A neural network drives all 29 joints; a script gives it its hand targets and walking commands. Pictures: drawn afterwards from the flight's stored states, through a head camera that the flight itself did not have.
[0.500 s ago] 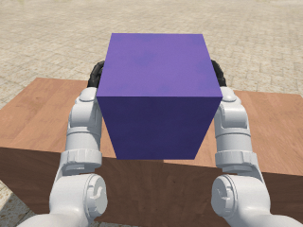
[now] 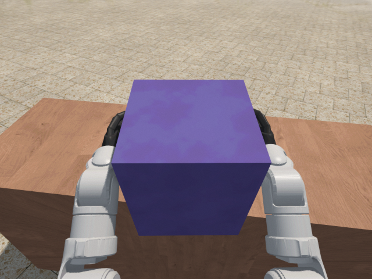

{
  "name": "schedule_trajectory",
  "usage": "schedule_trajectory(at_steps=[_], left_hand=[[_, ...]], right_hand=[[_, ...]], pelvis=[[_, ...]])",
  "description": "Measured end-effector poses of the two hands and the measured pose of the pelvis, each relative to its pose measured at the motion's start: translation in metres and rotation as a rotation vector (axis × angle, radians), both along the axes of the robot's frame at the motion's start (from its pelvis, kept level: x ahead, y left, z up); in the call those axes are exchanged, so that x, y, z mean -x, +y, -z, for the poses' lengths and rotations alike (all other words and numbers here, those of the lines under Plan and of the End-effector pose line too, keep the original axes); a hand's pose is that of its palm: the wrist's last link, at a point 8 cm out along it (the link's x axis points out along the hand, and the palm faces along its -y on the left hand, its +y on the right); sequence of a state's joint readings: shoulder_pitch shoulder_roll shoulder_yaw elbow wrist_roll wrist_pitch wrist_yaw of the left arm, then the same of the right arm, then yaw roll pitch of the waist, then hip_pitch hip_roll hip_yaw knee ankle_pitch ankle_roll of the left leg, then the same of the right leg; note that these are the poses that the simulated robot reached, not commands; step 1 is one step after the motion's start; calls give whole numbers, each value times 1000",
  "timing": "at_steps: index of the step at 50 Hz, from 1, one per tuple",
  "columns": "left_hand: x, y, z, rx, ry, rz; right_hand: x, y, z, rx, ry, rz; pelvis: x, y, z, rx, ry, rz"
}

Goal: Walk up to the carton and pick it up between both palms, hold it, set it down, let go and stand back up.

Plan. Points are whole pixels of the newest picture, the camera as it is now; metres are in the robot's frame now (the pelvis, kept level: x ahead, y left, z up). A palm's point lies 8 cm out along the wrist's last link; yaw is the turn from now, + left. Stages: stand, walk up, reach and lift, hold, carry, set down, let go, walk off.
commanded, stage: hold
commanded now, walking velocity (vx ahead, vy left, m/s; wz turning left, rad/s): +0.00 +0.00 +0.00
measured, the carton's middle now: (188, 161) +0.30 +0.00 +0.15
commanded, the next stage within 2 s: none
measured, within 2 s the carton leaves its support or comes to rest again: neither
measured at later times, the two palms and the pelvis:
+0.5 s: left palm (107, 158) +0.28 +0.16 +0.17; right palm (268, 157) +0.29 -0.15 +0.18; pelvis -0.05 +0.01 +0.00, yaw -1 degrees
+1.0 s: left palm (111, 135) +0.32 +0.15 +0.20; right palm (270, 134) +0.32 -0.15 +0.20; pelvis -0.03 +0.00 +0.00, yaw -2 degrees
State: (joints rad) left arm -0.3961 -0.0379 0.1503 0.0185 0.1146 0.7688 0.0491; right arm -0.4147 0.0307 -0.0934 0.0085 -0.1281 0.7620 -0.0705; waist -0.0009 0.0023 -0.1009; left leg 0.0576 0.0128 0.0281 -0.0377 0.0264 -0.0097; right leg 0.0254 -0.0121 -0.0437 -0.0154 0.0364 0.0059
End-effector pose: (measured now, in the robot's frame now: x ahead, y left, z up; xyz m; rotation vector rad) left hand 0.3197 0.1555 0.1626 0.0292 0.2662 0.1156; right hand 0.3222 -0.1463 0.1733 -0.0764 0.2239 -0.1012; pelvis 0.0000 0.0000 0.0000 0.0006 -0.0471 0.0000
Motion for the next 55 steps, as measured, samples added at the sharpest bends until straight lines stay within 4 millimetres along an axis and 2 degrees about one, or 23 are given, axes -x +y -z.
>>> schedule_trajectory(at_steps=[3,5,14,23,28,33,36,43,52,55], left_hand=[[9,3,12,7,38,0],[14,5,12,11,32,-3],[25,7,-28,12,-84,-12],[34,2,-5,5,29,-14],[34,-4,-22,4,-34,-14],[27,-9,-42,-6,-67,-5],[21,-11,-40,-12,-36,5],[10,-11,-21,-5,17,13],[1,-1,-40,-8,-70,-8],[-1,2,-38,-9,-60,-12]], right_hand=[[9,3,13,-9,39,2],[15,5,15,-21,34,5],[27,8,-23,-34,-83,6],[33,2,-1,-25,31,-15],[33,-4,-14,-45,-32,-12],[28,-10,-33,-43,-65,-9],[23,-13,-32,-35,-34,-10],[12,-13,-15,-26,20,-11],[-3,-2,-35,-27,-68,-30],[-7,1,-35,-21,-58,-34]], pelvis=[[8,4,0,-1,-2,1],[13,7,0,-2,7,2],[29,13,2,-5,23,10],[43,8,4,-7,-18,13],[48,3,5,-8,0,14],[47,-1,5,-8,-3,18],[46,-4,5,-7,-14,24],[42,-4,4,-6,-3,33],[26,-1,2,-6,31,24],[21,0,1,-4,20,21]])
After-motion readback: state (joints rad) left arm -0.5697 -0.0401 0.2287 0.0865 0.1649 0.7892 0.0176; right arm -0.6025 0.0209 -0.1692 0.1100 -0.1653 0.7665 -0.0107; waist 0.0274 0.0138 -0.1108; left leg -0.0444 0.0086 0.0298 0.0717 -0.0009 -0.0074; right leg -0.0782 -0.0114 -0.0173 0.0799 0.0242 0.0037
